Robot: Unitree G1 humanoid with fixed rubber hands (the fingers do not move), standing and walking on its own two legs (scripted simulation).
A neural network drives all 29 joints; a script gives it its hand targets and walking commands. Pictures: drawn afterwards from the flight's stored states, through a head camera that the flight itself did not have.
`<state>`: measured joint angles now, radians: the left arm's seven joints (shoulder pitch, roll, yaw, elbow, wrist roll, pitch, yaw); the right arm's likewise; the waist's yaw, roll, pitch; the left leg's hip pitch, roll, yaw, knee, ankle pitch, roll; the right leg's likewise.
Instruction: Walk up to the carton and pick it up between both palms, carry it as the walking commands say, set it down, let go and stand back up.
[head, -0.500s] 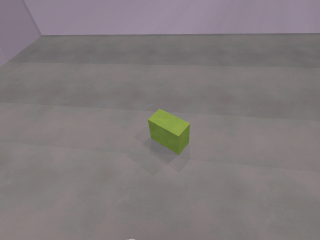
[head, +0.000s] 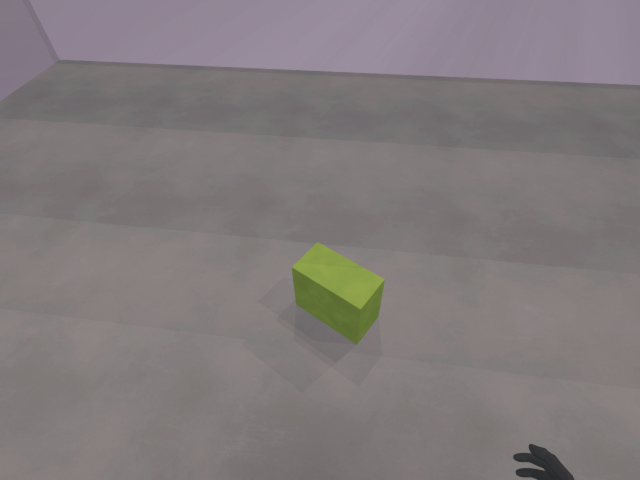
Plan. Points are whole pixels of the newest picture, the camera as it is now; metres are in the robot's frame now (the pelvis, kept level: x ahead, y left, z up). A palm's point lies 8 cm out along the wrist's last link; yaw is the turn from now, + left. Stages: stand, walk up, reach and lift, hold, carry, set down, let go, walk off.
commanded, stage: walk up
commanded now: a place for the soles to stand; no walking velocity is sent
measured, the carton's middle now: (337, 292) +0.83 -0.04 -0.65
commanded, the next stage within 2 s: none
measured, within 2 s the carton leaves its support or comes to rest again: neither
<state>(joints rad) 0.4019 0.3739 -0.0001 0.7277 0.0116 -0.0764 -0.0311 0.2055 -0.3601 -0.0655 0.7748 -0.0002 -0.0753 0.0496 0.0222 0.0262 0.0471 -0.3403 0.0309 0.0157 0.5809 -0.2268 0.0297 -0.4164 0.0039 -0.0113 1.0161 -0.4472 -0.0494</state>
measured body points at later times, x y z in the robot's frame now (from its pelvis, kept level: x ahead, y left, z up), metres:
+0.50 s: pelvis +0.16 -0.03 +0.01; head +0.18 -0.07 +0.46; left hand +0.15 +0.28 -0.07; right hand +0.28 -0.31 -0.12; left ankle +0.21 +0.13 -0.68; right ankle +0.12 -0.12 -0.73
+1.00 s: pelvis +0.27 -0.04 +0.00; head +0.30 -0.08 +0.45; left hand +0.31 +0.27 -0.08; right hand +0.37 -0.33 -0.13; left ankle +0.28 +0.12 -0.70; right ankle +0.30 -0.12 -0.73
